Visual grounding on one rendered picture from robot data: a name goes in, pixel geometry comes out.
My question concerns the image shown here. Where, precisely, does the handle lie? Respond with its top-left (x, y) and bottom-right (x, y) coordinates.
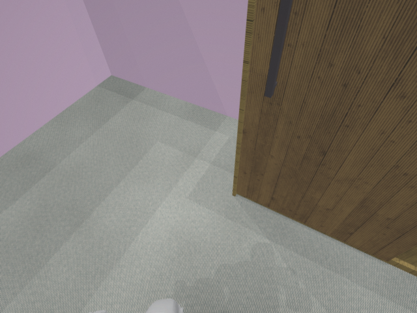
top-left (265, 0), bottom-right (293, 98)

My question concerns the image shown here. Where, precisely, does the robot left thigh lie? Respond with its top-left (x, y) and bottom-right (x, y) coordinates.
top-left (145, 299), bottom-right (183, 313)

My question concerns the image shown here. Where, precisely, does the wardrobe door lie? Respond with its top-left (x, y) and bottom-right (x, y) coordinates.
top-left (237, 0), bottom-right (417, 261)
top-left (396, 245), bottom-right (417, 266)

